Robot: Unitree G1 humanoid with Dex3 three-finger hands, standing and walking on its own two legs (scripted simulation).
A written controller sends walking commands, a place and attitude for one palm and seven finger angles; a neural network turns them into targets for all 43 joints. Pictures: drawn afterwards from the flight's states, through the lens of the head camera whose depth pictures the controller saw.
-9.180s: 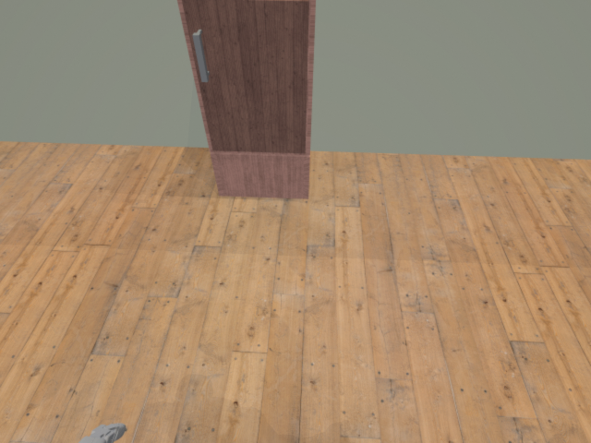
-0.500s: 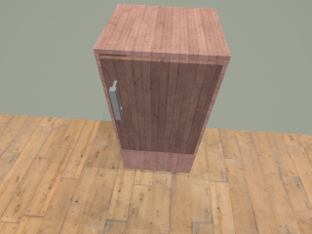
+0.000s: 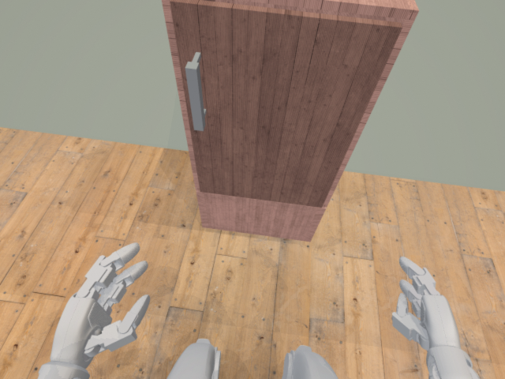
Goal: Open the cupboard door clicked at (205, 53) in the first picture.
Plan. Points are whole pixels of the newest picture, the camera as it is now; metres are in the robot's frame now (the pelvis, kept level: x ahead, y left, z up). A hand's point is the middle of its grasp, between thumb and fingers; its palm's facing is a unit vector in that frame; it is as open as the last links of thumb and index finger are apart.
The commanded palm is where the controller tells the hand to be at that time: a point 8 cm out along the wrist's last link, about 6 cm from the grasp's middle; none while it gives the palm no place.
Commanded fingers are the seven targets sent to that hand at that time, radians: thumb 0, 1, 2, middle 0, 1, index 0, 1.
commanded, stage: raise the hand with hooked fingers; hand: left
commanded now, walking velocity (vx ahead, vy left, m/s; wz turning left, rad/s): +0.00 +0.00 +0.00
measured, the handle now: (198, 93) +0.65 +0.19 +0.04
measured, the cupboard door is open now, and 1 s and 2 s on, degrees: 0 0 0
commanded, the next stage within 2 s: move the hooked fingers beside the handle in 1.66 s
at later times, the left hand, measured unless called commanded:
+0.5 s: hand (91, 274) +0.24 +0.25 +0.04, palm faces +0.03 -1.00 -0.09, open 11.7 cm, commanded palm +0.22 +0.30 +0.04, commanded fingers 0.00 -0.22 0.42 -0.28 -1.02 -0.28 -1.02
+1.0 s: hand (77, 243) +0.28 +0.29 +0.04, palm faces -0.04 -1.00 -0.07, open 13.9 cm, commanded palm +0.26 +0.34 +0.05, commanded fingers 0.00 -0.50 0.30 -0.30 -1.20 -0.30 -1.20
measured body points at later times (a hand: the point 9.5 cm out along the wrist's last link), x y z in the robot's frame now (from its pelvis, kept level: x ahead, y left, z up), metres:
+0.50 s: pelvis +0.00 +0.03 +0.00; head +0.07 +0.04 +0.44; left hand +0.23 +0.31 +0.05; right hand +0.14 -0.22 -0.09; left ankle +0.02 +0.12 -0.65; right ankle +0.04 -0.09 -0.65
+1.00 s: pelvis +0.01 +0.03 +0.01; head +0.10 +0.05 +0.45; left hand +0.27 +0.34 +0.05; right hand +0.19 -0.20 -0.07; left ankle +0.02 +0.12 -0.65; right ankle +0.04 -0.09 -0.65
